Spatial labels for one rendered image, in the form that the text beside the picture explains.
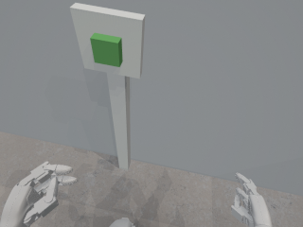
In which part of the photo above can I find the left robot hand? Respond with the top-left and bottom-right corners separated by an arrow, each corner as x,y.
0,161 -> 78,227

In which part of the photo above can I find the button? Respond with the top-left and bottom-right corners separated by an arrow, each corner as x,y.
90,32 -> 123,67

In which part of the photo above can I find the panel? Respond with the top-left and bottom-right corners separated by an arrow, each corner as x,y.
70,3 -> 146,170

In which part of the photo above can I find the right robot hand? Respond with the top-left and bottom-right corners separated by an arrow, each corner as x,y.
231,172 -> 273,227

